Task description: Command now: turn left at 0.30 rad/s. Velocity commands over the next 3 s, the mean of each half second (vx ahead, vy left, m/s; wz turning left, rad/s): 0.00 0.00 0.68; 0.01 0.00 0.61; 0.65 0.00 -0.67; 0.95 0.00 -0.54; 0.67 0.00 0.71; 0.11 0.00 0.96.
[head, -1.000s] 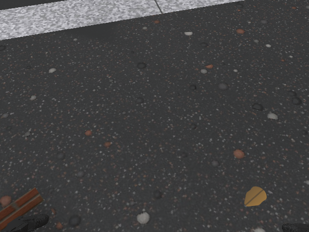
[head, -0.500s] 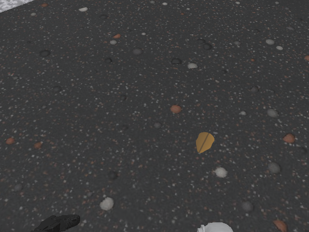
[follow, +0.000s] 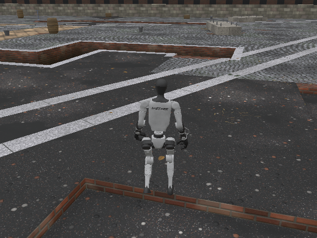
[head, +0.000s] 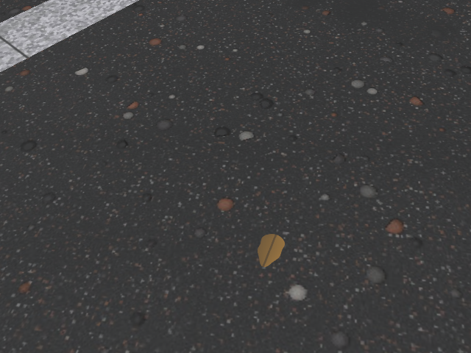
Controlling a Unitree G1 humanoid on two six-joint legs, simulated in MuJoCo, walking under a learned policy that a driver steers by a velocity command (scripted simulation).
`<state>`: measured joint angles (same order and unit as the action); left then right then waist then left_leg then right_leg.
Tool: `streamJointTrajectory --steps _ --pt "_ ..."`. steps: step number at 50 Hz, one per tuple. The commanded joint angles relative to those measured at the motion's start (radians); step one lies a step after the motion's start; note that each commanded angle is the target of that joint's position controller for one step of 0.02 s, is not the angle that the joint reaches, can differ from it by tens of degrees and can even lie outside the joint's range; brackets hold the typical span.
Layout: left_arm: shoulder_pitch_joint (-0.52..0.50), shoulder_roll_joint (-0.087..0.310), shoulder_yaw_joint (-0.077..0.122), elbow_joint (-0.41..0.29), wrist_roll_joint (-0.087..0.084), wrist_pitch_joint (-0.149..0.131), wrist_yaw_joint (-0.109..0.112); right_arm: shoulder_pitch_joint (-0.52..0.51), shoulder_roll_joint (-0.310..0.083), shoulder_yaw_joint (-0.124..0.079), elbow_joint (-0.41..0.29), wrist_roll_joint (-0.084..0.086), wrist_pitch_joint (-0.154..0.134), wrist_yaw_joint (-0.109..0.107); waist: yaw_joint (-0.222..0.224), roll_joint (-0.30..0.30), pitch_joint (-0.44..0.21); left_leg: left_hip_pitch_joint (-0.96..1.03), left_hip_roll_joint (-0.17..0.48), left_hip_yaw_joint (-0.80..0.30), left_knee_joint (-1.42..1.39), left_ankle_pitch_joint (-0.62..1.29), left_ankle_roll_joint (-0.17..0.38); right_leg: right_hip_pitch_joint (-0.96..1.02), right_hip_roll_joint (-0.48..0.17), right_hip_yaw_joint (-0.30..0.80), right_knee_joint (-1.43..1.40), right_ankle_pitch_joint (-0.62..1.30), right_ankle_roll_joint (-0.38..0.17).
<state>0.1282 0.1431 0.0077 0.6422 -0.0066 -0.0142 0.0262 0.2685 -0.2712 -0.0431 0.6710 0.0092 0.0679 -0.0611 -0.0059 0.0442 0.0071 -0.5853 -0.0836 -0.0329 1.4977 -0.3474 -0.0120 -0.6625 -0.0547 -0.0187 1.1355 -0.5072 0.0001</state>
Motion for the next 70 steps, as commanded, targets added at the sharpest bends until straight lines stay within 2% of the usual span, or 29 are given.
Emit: streamJointTrajectory --steps 1,9,13,16,18,19,20,21,22,23,25,27,30,32,39,48,52,54,56,57,58,59,60,62,63,65,66,68,70 --pt "-0.016 0.064 0.020 -0.061 0.018 -0.024 0.046 -0.010 -0.066 -0.021 -0.112 -0.001 0.004 -0.011 0.010 -0.184 -0.052 -0.150 0.016 -0.052 0.161 0.108 0.015 0.149 -0.264 0.420 -0.438 0.134 -0.195" --pt "0.003 0.124 0.036 -0.085 0.014 -0.010 0.108 -0.074 -0.065 -0.022 -0.222 0.005 0.049 0.014 0.008 -0.194 -0.025 -0.235 0.097 -0.059 0.198 0.228 -0.045 0.211 -0.322 0.243 -0.380 0.130 -0.133" --pt "-0.059 0.210 0.072 -0.112 0.009 0.010 0.103 -0.138 -0.039 -0.008 -0.237 0.018 0.044 0.053 -0.001 -0.218 -0.085 0.067 0.167 0.077 -0.382 0.244 -0.011 0.122 -0.307 0.047 -0.292 0.178 -0.066" --pt "-0.112 0.202 0.080 -0.104 -0.007 0.017 0.072 -0.020 -0.086 -0.044 -0.156 0.030 0.038 0.075 -0.046 -0.210 -0.138 0.343 0.178 0.143 -0.742 0.444 0.059 0.083 -0.362 0.016 -0.172 0.211 -0.031" --pt "-0.109 0.104 0.057 -0.032 -0.020 0.037 0.054 0.176 -0.081 -0.068 -0.039 0.013 0.021 0.087 -0.123 0.000 -0.071 0.505 0.147 0.141 -1.114 0.614 0.102 0.029 -0.243 -0.145 0.216 0.096 0.037" --pt "-0.138 0.066 0.053 -0.025 -0.008 0.054 0.060 0.285 -0.087 -0.062 0.007 -0.018 -0.004 0.102 -0.159 0.177 0.054 0.535 0.156 0.016 -1.147 0.711 0.116 -0.173 -0.156 -0.140 0.614 -0.277 0.042" --pt "-0.045 0.031 0.052 -0.084 -0.001 0.044 0.058 0.217 -0.217 -0.064 -0.029 -0.046 -0.050 0.124 0.006 0.339 0.078 0.509 0.295 -0.260 -0.902 1.538 0.122 -0.411 -0.077 -0.097 0.987 -0.370 0.114" --pt "-0.061 -0.003 0.037 -0.096 0.015 0.023 0.054 0.156 -0.321 -0.096 -0.095 -0.048 -0.038 0.112 -0.013 0.267 -0.062 0.589 0.370 -0.415 -0.968 1.534 0.216 -0.491 -0.037 0.020 1.174 -0.291 0.151" --pt "-0.126 0.015 0.028 -0.125 0.016 0.006 0.054 0.111 -0.316 -0.097 -0.110 -0.054 -0.006 0.092 -0.020 0.172 -0.108 0.600 0.384 -0.458 -1.017 1.293 0.300 -0.543 -0.009 0.014 1.249 -0.198 0.160" --pt "-0.190 -0.007 0.017 -0.188 0.007 -0.013 0.063 0.045 -0.333 -0.101 -0.117 -0.046 0.012 0.062 -0.008 0.199 -0.117 0.573 0.410 -0.616 -1.117 0.944 0.366 -0.575 -0.009 0.055 1.178 -0.131 0.165" --pt "-0.288 0.033 0.023 -0.224 -0.010 -0.019 0.054 0.010 -0.156 -0.038 -0.118 -0.045 0.009 0.021 -0.022 0.097 -0.102 0.543 0.414 -0.657 -1.133 0.594 0.353 -0.545 0.030 0.131 1.188 -0.022 0.124" --pt "-0.206 0.113 0.043 -0.220 0.009 -0.013 0.047 -0.050 -0.145 -0.035 -0.165 -0.013 0.003 0.006 0.008 0.069 -0.127 0.557 0.311 -0.568 -1.099 0.338 0.279 -0.507 0.078 0.123 1.066 0.132 0.094" --pt "-0.266 0.007 0.003 -0.261 0.023 -0.006 0.041 0.033 -0.096 -0.020 -0.161 -0.015 0.009 -0.025 -0.025 0.023 -0.110 0.578 0.284 -0.569 -1.106 0.452 0.278 -0.552 0.125 0.097 1.148 0.044 0.078" --pt "-0.264 -0.004 -0.013 -0.281 0.023 -0.004 0.031 0.093 -0.083 -0.018 -0.149 -0.014 0.017 -0.036 -0.029 -0.016 -0.100 0.611 0.258 -0.552 -1.080 0.577 0.268 -0.588 0.134 0.089 1.159 0.013 0.073" --pt "-0.342 -0.031 -0.027 -0.352 0.012 -0.031 0.036 0.145 -0.084 -0.024 -0.134 0.009 0.045 -0.047 -0.030 0.046 -0.074 0.625 0.201 -0.594 -1.142 0.584 0.257 -0.590 0.128 0.044 0.954 -0.069 0.067" --pt "-0.255 -0.039 -0.034 -0.275 -0.006 -0.031 0.020 0.130 -0.053 -0.001 -0.038 0.020 0.043 -0.044 -0.042 0.059 -0.049 0.573 0.259 -0.448 -1.206 0.521 0.269 -0.386 0.025 -0.007 0.672 -0.177 0.015" --pt "-0.214 0.011 -0.018 -0.227 -0.036 -0.032 0.011 0.207 -0.099 -0.027 -0.012 0.031 0.011 -0.016 -0.079 0.168 0.003 0.596 0.306 -0.490 -1.415 -0.279 0.290 -0.337 0.018 -0.091 0.408 -0.230 -0.043" --pt "-0.186 0.030 -0.012 -0.209 -0.032 -0.040 0.012 0.175 -0.088 -0.025 -0.013 0.013 -0.005 -0.002 -0.056 0.193 0.010 0.578 0.331 -0.403 -1.455 -0.209 0.285 -0.220 0.037 -0.122 0.252 -0.313 -0.092" --pt "-0.078 0.071 0.008 -0.178 -0.025 -0.051 0.003 0.111 -0.083 -0.021 -0.038 -0.015 -0.023 0.009 0.027 0.178 -0.063 0.433 0.288 -0.248 -1.359 0.335 0.274 0.172 0.151 -0.179 0.018 -0.273 -0.140" --pt "0.059 0.137 0.039 -0.138 -0.024 -0.056 -0.010 0.102 -0.048 -0.013 -0.042 -0.028 -0.051 0.018 0.080 0.089 -0.155 0.397 0.230 -0.156 -1.090 0.785 0.258 0.365 0.170 0.005 -0.114 -0.264 -0.186" --pt "0.274 0.313 0.091 -0.099 -0.002 -0.066 -0.015 -0.041 -0.059 -0.022 -0.113 -0.011 -0.079 0.019 0.192 -0.314 -0.183 0.038 0.098 -0.058 -0.662 0.679 0.131 0.564 -0.052 0.669 -0.493 -0.539 -0.363" --pt "0.504 0.360 0.103 -0.024 0.003 -0.084 -0.005 -0.204 -0.068 -0.032 -0.158 -0.048 -0.134 0.050 0.281 -0.504 -0.191 -0.340 -0.035 -0.179 -0.236 -0.028 0.104 0.795 -0.171 1.298 -0.903 -0.755 -0.470" --pt "0.404 0.285 0.078 -0.023 -0.012 -0.110 -0.006 -0.255 -0.043 -0.025 -0.178 -0.010 -0.189 0.091 0.204 -0.306 -0.004 -0.621 0.016 -0.230 0.079 -0.042 0.103 0.779 -0.262 1.381 -0.919 -0.747 -0.447" --pt "0.433 0.218 0.051 0.032 -0.009 -0.113 -0.021 -0.360 0.055 0.030 -0.210 0.013 -0.245 0.123 0.150 -0.024 0.180 -0.761 0.059 -0.138 0.310 -0.028 0.113 0.629 -0.219 1.091 -0.791 -0.360 -0.381" --pt "0.419 0.129 0.017 0.054 0.011 -0.099 -0.028 -0.289 0.092 0.047 -0.212 0.007 -0.240 0.130 0.066 -0.016 0.195 -0.680 0.077 -0.100 0.306 -0.014 0.105 0.506 -0.145 0.875 -0.755 -0.191 -0.322" --pt "0.362 0.033 -0.023 0.085 -0.010 -0.067 -0.039 -0.197 0.137 0.080 -0.215 0.004 -0.211 0.129 -0.027 -0.114 0.224 -0.628 0.098 -0.023 0.330 -0.052 0.079 0.363 -0.031 0.624 -0.813 -0.105 -0.267" --pt "0.346 0.034 -0.022 0.099 -0.017 -0.061 -0.042 -0.235 0.142 0.093 -0.243 -0.006 -0.197 0.121 -0.025 -0.141 0.248 -0.607 0.101 0.030 0.301 -0.087 0.064 0.311 0.012 0.538 -0.862 -0.042 -0.239" --pt "0.280 0.074 -0.006 0.077 -0.026 -0.066 -0.018 -0.314 0.048 0.092 -0.282 -0.030 -0.202 0.103 -0.012 -0.052 0.271 -0.256 0.118 0.125 -0.188 0.097 0.015 0.045 0.069 0.395 -1.027 0.142 -0.250" --pt "0.299 0.146 0.020 0.098 -0.047 -0.095 0.005 -0.354 0.035 0.078 -0.291 -0.037 -0.226 0.089 -0.012 -0.095 0.141 0.190 0.090 0.133 -0.512 0.397 -0.030 -0.008 0.066 0.335 -1.112 0.291 -0.256"
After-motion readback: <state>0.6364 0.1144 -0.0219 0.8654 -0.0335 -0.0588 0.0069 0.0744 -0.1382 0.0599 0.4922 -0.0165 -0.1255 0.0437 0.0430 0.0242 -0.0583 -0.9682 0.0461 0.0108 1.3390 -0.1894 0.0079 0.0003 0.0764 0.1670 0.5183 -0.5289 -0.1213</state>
